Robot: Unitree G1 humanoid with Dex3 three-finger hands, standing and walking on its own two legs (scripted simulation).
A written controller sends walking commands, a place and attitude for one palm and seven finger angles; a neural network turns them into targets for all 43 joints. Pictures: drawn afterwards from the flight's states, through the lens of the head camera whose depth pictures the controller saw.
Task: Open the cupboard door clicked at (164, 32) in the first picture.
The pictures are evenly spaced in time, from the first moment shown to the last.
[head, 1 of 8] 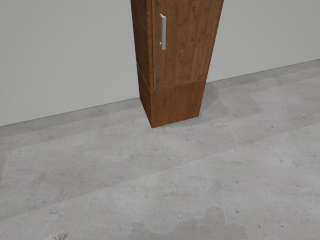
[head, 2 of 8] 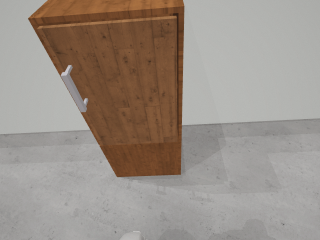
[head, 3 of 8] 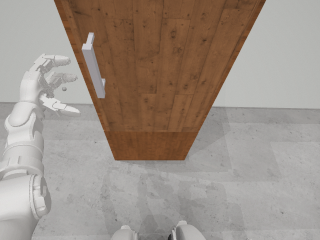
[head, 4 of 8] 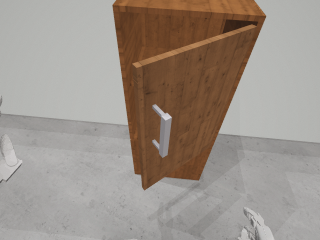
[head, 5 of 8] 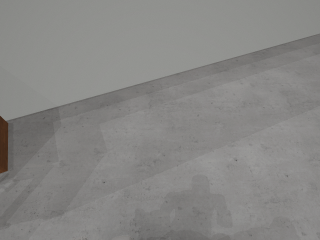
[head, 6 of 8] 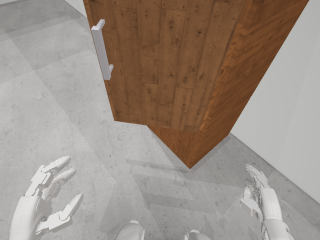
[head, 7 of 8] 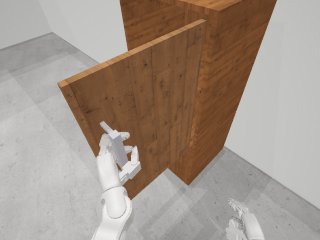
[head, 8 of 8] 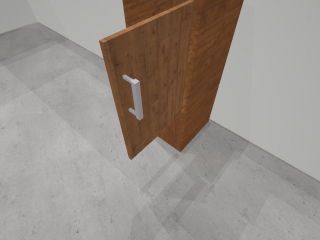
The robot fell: no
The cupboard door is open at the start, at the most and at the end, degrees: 0 90 89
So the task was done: yes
